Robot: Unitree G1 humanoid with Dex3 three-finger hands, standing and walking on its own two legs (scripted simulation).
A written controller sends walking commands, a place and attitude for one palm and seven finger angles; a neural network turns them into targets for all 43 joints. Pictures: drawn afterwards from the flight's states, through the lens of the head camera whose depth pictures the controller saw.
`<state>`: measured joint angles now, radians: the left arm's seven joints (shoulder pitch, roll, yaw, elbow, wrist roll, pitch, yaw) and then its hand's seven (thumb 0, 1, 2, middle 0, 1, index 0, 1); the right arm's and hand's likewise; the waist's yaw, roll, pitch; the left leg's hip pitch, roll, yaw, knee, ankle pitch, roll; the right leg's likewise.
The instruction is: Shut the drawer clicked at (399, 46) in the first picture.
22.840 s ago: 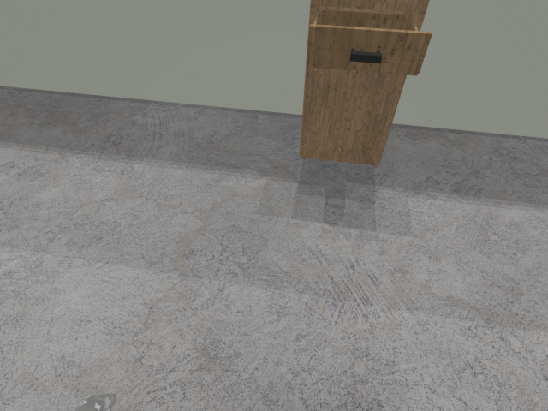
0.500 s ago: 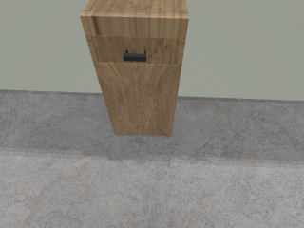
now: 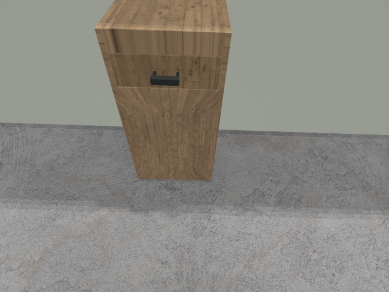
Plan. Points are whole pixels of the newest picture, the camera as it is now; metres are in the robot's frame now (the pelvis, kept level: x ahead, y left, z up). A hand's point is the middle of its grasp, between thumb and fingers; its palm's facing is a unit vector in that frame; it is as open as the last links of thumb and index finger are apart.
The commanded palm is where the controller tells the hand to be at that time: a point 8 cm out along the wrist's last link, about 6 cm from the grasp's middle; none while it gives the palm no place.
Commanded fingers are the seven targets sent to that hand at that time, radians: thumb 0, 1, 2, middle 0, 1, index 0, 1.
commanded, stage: look to check the result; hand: left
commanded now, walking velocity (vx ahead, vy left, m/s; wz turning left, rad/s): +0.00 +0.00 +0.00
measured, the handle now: (165, 77) +0.83 +0.15 -0.02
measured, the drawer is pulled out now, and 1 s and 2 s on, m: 0.00 0.00 0.00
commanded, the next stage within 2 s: stand and wait in 0.58 s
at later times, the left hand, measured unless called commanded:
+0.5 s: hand out of the picture +0.01 +0.17 -0.18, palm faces +0.03 -0.98 -0.19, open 7.4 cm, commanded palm none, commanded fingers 0.00 0.90 0.90 -0.20 -0.30 -0.20 -0.30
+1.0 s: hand out of the picture +0.05 +0.21 -0.16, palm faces +0.01 -0.96 -0.27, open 7.4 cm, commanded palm none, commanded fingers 0.00 0.90 0.90 -0.20 -0.30 -0.20 -0.30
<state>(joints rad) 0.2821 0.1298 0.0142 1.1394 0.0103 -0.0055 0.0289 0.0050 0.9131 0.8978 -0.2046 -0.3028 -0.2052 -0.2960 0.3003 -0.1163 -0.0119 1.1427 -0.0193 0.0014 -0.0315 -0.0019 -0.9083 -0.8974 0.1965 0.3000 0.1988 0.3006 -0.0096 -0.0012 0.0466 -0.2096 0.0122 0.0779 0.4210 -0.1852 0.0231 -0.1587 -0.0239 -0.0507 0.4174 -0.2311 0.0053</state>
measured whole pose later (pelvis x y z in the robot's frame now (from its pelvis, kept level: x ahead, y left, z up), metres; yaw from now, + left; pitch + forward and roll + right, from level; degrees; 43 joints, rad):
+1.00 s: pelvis +0.01 -0.01 +0.00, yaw +0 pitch -2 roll +0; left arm 0.17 0.25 0.03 1.14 0.01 -0.02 0.01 0.00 0.91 0.90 -0.20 -0.30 -0.21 -0.29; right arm 0.17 -0.25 -0.02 1.14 -0.02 -0.01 -0.02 0.00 -0.91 -0.90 0.20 0.30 0.20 0.30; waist -0.01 0.01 0.06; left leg -0.17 0.02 0.07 0.36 -0.16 0.01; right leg -0.11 -0.01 -0.06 0.35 -0.21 0.00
